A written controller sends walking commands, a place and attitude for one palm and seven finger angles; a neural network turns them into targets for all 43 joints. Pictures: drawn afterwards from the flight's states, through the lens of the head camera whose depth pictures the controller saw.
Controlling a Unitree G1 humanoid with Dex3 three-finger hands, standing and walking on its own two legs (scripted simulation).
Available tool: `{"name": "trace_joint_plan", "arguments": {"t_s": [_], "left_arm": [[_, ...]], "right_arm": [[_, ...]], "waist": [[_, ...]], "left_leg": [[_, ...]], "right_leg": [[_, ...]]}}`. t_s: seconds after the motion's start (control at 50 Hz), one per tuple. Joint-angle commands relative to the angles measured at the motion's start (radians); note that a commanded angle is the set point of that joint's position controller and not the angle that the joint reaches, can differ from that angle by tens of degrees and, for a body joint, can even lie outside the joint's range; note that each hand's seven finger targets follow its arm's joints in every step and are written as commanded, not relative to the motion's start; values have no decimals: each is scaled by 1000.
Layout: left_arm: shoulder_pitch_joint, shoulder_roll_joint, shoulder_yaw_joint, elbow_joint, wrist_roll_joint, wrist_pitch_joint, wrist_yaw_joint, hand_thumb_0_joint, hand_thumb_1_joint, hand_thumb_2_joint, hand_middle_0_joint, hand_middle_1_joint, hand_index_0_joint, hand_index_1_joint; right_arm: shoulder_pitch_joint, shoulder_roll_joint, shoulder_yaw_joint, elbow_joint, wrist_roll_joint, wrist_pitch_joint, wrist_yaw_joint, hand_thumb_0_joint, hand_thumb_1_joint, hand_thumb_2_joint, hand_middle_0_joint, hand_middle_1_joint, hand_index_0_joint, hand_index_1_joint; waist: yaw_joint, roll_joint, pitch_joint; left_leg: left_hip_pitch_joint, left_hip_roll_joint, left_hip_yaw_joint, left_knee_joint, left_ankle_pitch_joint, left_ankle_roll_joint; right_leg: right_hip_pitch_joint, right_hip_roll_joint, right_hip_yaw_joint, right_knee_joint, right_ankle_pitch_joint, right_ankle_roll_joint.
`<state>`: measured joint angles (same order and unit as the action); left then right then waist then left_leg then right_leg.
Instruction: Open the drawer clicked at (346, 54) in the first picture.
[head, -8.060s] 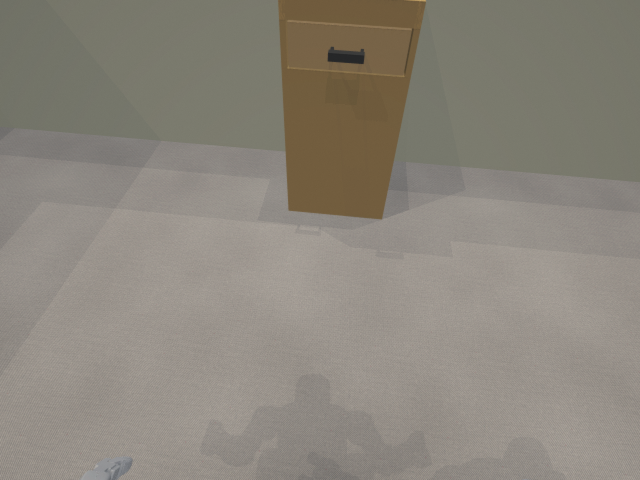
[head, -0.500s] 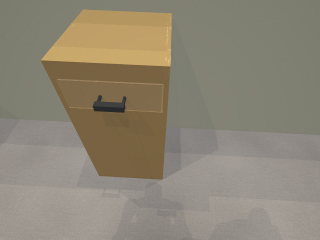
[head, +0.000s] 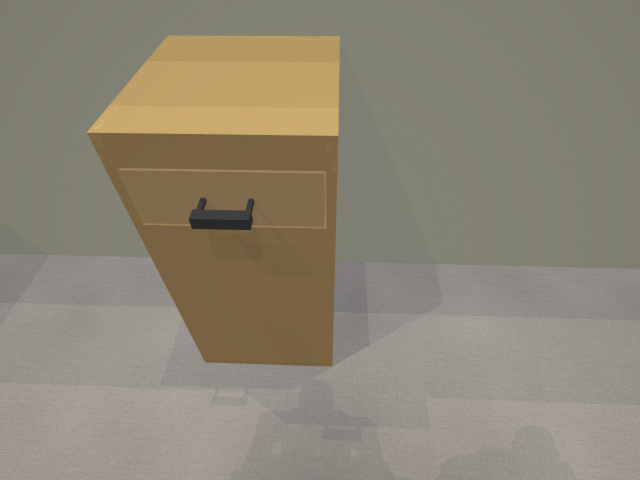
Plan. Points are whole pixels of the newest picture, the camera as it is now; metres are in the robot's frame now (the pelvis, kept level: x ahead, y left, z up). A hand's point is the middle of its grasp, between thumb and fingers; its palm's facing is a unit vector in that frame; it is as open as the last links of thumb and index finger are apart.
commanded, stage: look again from close up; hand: left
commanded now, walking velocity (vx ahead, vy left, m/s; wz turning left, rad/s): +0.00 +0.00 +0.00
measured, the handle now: (224, 211) +0.58 +0.22 -0.03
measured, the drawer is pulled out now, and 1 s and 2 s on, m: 0.00 0.00 0.00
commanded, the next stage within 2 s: shuffle to correct the standing spot in 0.28 s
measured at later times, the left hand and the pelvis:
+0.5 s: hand out of the picture -0.02 +0.15 -0.18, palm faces +0.03 -0.99 -0.16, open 7.4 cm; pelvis +0.00 -0.01 +0.00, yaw +0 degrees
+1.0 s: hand out of the picture +0.16 +0.18 -0.17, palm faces +0.05 -0.96 -0.27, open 7.3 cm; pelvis +0.09 -0.02 -0.01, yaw +1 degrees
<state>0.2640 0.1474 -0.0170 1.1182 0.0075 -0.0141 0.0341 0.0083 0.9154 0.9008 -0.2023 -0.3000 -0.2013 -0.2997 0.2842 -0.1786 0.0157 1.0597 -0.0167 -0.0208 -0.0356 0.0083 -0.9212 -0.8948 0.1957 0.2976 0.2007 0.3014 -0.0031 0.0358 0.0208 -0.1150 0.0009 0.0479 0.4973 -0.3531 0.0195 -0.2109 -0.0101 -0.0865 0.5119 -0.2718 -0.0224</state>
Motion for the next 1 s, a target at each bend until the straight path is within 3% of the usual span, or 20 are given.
{"name": "trace_joint_plan", "arguments": {"t_s": [0.0,0.04,0.36,0.44,0.52,0.56,0.6,0.62,0.64,0.66,0.68,0.7,0.72,0.76,0.82,0.86,0.92,0.94,0.96,0.98], "left_arm": [[45,94,15,-41,-1,-8,-1,0,900,900,-200,-300,-200,-300],[48,94,15,-42,0,-4,-3,0,900,900,-200,-300,-200,-300],[89,73,21,-22,-1,-9,-4,0,900,900,-200,-300,-200,-300],[112,87,35,-20,7,-8,-10,0,900,900,-200,-300,-200,-300],[169,127,63,-21,10,-8,-9,0,900,900,-200,-300,-200,-300],[166,133,74,-33,13,-13,-7,0,900,900,-200,-300,-200,-300],[139,123,77,-47,15,-17,-8,0,900,900,-200,-300,-200,-300],[108,109,74,-59,15,-14,-10,0,900,900,-200,-300,-200,-300],[79,74,67,-69,14,-12,-15,0,900,900,-200,-300,-200,-300],[54,26,58,-85,14,-15,-20,0,900,900,-200,-300,-200,-300],[2,17,51,-109,18,-24,-18,0,900,900,-200,-300,-200,-300],[-29,39,55,-120,19,-28,-16,0,900,900,-200,-300,-200,-300],[-44,48,59,-123,16,-33,-18,0,900,900,-200,-300,-200,-300],[-74,17,58,-126,11,-30,-27,0,900,900,-200,-300,-200,-300],[-59,-17,50,-125,4,-11,-27,0,900,900,-200,-300,-200,-300],[-16,6,51,-113,-1,-5,-19,0,900,900,-200,-300,-200,-300],[135,90,69,-78,4,-15,-7,0,900,900,-200,-300,-200,-300],[177,144,79,-69,10,-23,0,0,900,900,-200,-300,-200,-300],[219,200,94,-60,12,-29,9,0,900,900,-200,-300,-200,-300],[256,236,99,-56,8,-28,9,0,900,900,-200,-300,-200,-300]], "right_arm": [[81,-78,-5,-27,1,-7,1,0,-900,-900,200,300,200,300],[90,-77,-1,-17,0,-9,2,0,-900,-900,200,300,200,300],[134,-36,3,45,3,-12,-3,0,-900,-900,200,300,200,300],[152,-31,-1,52,-4,-3,5,0,-900,-900,200,300,200,300],[151,-6,-8,31,-7,4,11,0,-900,-900,200,300,200,300],[153,5,-10,24,-9,-1,15,0,-900,-900,200,300,200,300],[182,13,-11,32,-8,-9,19,0,-900,-900,200,300,200,300],[230,13,-10,50,-7,-13,19,0,-900,-900,200,300,200,300],[282,-8,-12,70,-9,-22,17,0,-900,-900,200,300,200,300],[352,-58,-23,91,-15,-32,8,0,-900,-900,200,300,200,300],[401,-79,-28,110,-17,-38,-5,0,-900,-900,200,300,200,300],[409,-78,-23,112,-18,-41,-12,0,-900,-900,200,300,200,300],[386,-62,-19,95,-16,-45,-14,0,-900,-900,200,300,200,300],[315,-68,-19,64,-20,-49,-16,0,-900,-900,200,300,200,300],[236,-65,-13,41,-15,-49,-25,0,-900,-900,200,300,200,300],[181,-89,-20,37,-3,-41,-29,0,-900,-900,200,300,200,300],[166,-113,-44,23,15,-27,-22,0,-900,-900,200,300,200,300],[186,-91,-52,18,20,-22,-16,0,-900,-900,200,300,200,300],[225,-57,-59,13,22,-19,-13,0,-900,-900,200,300,200,300],[221,-33,-64,-3,30,-14,-15,0,-900,-900,200,300,200,300]], "waist": [[-2,-53,101],[4,-24,114],[7,-37,64],[15,-63,94],[26,-167,130],[18,-168,132],[-5,-112,120],[-27,-40,121],[-43,72,126],[-63,245,103],[-83,291,122],[-86,257,108],[-75,179,101],[-53,66,112],[-9,70,104],[27,110,79],[80,48,-26],[85,-42,-85],[81,-181,-167],[89,-244,-237]], "left_leg": [[-141,109,-96,-144,191,26],[-154,109,-99,-163,172,30],[-130,95,-79,-150,152,30],[-185,61,-47,-90,-61,35],[-266,10,17,112,-88,25],[-254,23,15,162,-68,28],[-159,30,19,65,-42,29],[-82,34,5,-22,-18,32],[-41,87,-83,-98,44,54],[41,226,-250,-180,202,115],[165,315,-362,-196,561,193],[230,342,-366,-155,790,246],[235,348,-333,-129,861,265],[175,314,-241,-130,925,233],[69,238,-102,-137,1058,155],[43,216,-60,-100,1160,115],[41,168,-51,53,972,59],[-58,124,-40,165,733,34],[-211,4,2,387,237,3],[-239,-56,-30,595,-306,-8]], "right_leg": [[14,-90,108,-79,129,-29],[15,-86,104,-77,104,-27],[44,-97,123,-83,140,-33],[17,-113,176,-113,-164,-61],[-2,-217,338,-256,-381,-131],[-42,-258,369,-284,-360,-159],[-102,-240,298,-226,-270,-153],[-153,-186,212,-141,-241,-129],[-201,-93,108,2,-202,-91],[-288,-1,-26,227,-163,-49],[-449,27,-42,396,-297,-33],[-516,-5,4,512,-343,-37],[-531,-35,25,552,-331,-42],[-484,-54,26,548,-270,-34],[-320,-38,-5,385,-124,-14],[-182,-11,-24,235,-23,-14],[45,-14,-24,-19,292,-17],[179,-115,82,26,612,-54],[326,-312,302,72,1126,-166],[343,-463,377,29,1366,-288]]}}
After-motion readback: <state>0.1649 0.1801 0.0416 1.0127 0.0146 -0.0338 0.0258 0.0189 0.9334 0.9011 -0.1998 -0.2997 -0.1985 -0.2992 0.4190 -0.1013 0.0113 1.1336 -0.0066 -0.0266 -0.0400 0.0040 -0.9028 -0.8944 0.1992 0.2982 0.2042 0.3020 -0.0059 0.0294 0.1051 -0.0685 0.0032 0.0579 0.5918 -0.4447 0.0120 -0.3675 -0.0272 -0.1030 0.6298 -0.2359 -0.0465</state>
